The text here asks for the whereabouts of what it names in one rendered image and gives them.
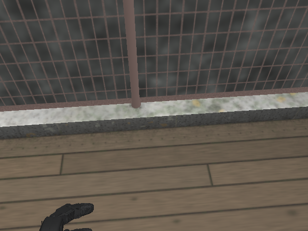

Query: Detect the left robot hand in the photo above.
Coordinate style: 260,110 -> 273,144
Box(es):
39,203 -> 94,231

